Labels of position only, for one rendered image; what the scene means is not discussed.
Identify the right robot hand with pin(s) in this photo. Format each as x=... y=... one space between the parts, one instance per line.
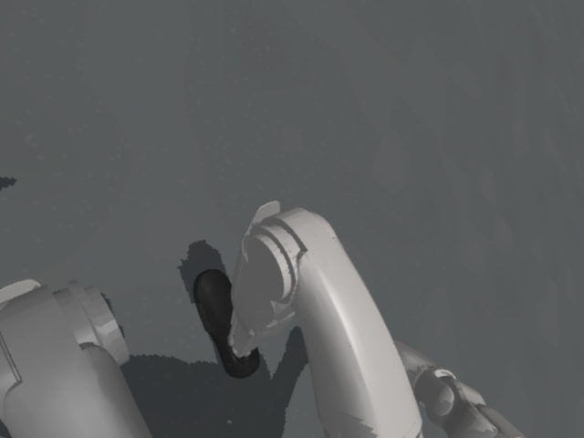
x=413 y=361

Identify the right robot foot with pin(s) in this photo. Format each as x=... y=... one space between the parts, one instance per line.
x=212 y=296

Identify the right robot arm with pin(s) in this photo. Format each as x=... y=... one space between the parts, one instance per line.
x=459 y=409

